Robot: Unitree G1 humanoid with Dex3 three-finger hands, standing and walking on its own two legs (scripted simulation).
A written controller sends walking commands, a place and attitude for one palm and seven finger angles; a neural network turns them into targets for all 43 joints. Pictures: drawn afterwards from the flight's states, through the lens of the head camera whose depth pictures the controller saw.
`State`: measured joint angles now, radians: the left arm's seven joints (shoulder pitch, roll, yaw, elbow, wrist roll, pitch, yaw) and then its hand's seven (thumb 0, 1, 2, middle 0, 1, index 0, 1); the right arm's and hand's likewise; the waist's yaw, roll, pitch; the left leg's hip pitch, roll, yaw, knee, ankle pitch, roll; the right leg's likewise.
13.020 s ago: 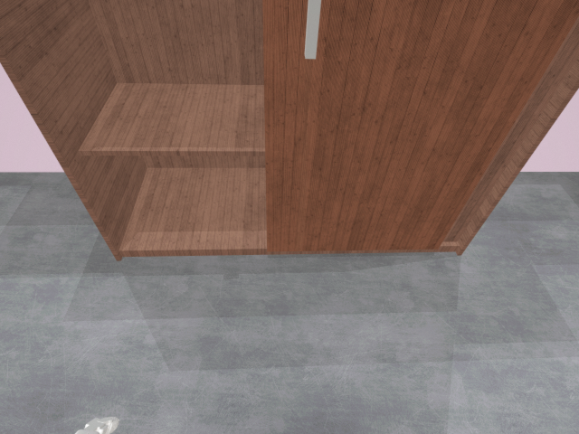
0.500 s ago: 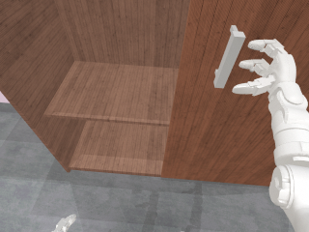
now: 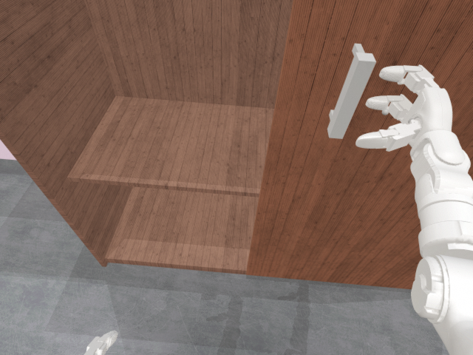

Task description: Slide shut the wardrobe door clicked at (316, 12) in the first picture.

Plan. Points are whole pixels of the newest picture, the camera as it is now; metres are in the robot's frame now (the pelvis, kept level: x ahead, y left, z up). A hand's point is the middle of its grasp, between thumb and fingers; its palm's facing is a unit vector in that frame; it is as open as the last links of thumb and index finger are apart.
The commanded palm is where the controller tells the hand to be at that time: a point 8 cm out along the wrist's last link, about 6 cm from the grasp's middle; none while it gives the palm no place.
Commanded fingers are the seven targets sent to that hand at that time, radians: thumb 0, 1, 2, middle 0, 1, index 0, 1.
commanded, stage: move the hooked fingers beside the handle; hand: right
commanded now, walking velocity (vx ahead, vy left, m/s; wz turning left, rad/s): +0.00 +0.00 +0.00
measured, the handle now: (346, 92) +0.50 -0.14 +0.21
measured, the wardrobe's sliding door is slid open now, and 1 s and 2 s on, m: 0.61 0.60 0.58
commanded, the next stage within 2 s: feel for the door with the fingertips in 0.34 s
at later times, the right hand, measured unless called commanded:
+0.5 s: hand (385, 112) +0.45 -0.20 +0.20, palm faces +0.06 +1.00 -0.03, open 13.7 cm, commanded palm +0.44 -0.22 +0.18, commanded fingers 0.00 0.50 -0.30 0.30 1.20 0.30 1.20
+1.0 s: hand (380, 112) +0.46 -0.19 +0.20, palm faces +0.11 +0.99 -0.03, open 13.8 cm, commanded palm +0.46 -0.20 +0.18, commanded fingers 0.00 0.50 -0.30 0.30 1.20 0.30 1.20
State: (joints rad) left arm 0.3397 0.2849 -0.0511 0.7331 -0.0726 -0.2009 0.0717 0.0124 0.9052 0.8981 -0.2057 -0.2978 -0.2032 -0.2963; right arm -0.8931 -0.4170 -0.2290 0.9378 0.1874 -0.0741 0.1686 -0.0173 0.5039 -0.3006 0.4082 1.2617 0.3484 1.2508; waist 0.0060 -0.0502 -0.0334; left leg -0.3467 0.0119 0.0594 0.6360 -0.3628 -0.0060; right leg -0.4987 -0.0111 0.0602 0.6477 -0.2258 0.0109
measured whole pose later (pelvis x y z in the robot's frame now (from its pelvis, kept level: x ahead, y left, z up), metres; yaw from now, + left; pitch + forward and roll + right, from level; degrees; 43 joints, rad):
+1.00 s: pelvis +0.00 -0.01 +0.00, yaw -1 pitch +4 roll +1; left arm 0.30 0.27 -0.05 0.75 -0.07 -0.21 0.06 0.01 0.91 0.90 -0.21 -0.30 -0.20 -0.30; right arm -0.87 -0.33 -0.17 0.82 0.18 -0.04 0.06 -0.02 0.50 -0.30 0.37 1.33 0.33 1.27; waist -0.02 -0.04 -0.03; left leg -0.33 0.03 0.07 0.63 -0.37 -0.02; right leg -0.49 0.01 0.06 0.65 -0.23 0.00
